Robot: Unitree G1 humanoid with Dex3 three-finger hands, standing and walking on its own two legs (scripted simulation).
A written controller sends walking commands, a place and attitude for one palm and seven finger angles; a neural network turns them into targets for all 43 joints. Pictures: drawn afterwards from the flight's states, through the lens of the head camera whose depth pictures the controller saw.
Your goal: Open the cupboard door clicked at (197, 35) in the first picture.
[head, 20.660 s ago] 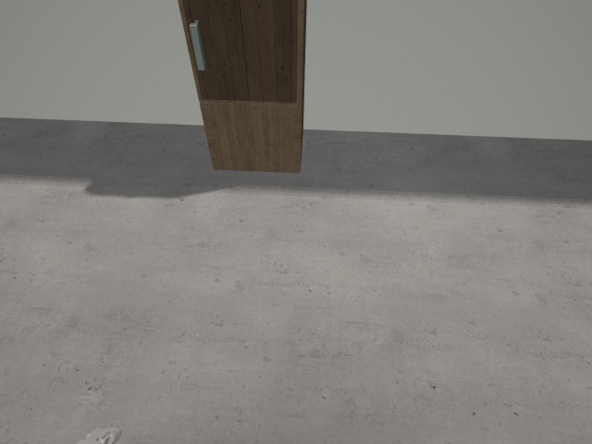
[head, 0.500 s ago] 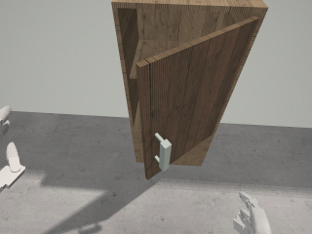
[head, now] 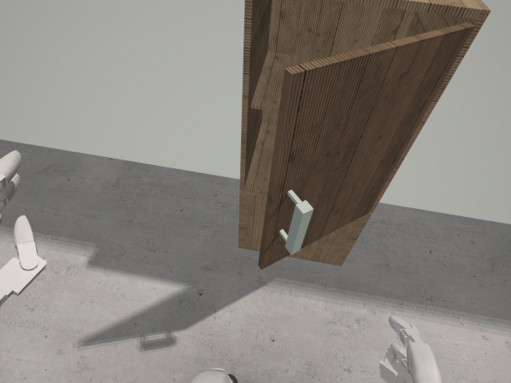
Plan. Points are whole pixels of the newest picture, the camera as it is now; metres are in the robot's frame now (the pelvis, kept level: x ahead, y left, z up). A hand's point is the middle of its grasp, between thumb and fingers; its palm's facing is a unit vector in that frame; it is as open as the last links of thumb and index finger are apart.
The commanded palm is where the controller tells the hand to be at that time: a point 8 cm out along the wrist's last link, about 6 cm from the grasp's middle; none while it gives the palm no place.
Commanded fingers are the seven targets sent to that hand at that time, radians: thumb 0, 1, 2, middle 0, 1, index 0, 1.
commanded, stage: step back with the hand held close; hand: left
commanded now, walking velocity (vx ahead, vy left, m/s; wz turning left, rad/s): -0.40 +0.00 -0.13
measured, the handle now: (292, 222) +0.46 -0.05 -0.09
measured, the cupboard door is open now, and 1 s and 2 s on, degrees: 40 40 40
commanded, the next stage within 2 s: stop stepping back and stand still in 0.20 s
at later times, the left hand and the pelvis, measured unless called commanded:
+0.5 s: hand (7, 309) +0.15 +0.25 +0.18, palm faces +0.28 -0.86 -0.42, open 7.4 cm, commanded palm +0.07 +0.30 +0.19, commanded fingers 0.00 0.90 0.90 -0.20 -0.30 -0.20 -0.30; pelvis -0.10 +0.02 -0.01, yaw -7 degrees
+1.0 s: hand out of the picture +0.08 +0.26 +0.18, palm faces +0.29 -0.83 -0.48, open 7.4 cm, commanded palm +0.02 +0.31 +0.19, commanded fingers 0.00 0.90 0.90 -0.20 -0.30 -0.20 -0.30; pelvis -0.15 +0.03 +0.01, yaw -7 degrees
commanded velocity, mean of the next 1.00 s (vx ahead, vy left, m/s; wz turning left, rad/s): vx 0.00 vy -0.02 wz -0.03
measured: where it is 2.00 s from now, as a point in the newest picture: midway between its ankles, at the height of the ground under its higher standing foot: outside the picture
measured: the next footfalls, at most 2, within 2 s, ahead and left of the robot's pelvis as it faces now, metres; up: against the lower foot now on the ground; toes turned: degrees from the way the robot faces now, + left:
right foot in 0.30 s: -0.14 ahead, -0.07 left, +0.00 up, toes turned -9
left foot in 0.76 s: -0.07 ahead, +0.15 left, +0.00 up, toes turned -6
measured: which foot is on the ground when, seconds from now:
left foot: down 0.00-0.54, up 0.56-0.74, down 0.76-1.00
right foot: down 0.00-0.02, up 0.04-0.28, down 0.30-1.00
